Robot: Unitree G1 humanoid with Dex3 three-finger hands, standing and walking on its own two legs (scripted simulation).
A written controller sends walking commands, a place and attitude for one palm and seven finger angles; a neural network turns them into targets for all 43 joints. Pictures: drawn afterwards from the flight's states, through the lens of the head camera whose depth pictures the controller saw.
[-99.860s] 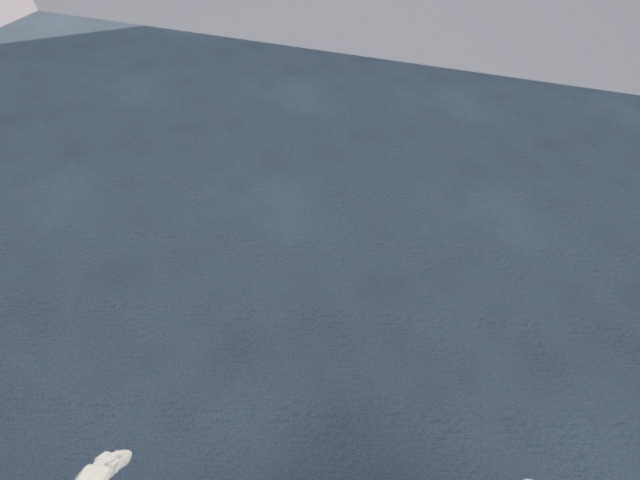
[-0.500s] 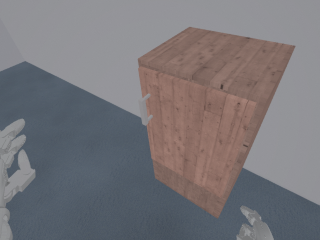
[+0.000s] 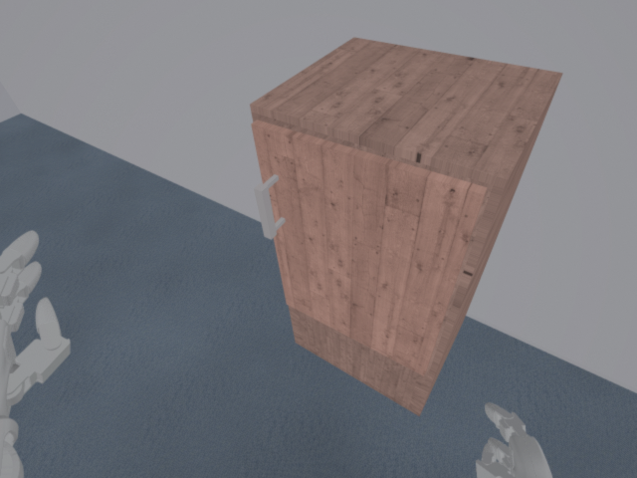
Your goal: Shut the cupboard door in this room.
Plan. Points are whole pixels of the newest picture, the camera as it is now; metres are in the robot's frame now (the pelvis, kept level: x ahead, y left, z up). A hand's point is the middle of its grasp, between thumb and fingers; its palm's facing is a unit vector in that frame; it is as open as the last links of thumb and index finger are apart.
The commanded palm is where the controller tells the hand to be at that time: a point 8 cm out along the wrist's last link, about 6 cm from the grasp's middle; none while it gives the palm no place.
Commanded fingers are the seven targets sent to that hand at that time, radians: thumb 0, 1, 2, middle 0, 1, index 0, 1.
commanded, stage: step back with the hand held close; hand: left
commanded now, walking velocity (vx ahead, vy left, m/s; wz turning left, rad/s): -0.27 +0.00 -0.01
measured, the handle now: (271, 207) +0.64 +0.16 -0.05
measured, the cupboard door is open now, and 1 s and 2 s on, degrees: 1 1 1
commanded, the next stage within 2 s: stop stepping back and stand still in 1.20 s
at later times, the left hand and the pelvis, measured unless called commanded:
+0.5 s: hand (3, 402) +0.15 +0.29 +0.15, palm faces +0.39 -0.79 -0.47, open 7.4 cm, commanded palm +0.09 +0.33 +0.17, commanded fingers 0.00 0.90 0.90 -0.20 -0.30 -0.20 -0.30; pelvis -0.06 +0.03 -0.01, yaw -1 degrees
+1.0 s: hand out of the picture +0.07 +0.31 +0.16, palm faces +0.48 -0.76 -0.43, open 7.4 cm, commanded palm -0.01 +0.34 +0.17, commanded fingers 0.00 0.90 0.90 -0.20 -0.30 -0.20 -0.30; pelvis -0.13 +0.03 -0.02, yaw +4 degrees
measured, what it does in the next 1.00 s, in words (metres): walks backwards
